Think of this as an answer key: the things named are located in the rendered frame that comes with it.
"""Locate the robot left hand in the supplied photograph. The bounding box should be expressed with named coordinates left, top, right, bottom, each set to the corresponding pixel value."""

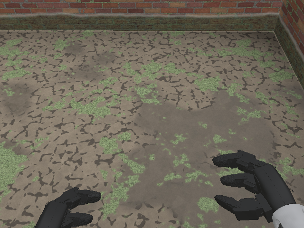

left=33, top=187, right=102, bottom=228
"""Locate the robot right hand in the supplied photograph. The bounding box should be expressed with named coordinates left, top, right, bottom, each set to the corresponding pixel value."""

left=212, top=149, right=296, bottom=223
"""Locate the right robot forearm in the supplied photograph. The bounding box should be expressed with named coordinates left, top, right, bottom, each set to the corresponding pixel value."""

left=272, top=203, right=304, bottom=228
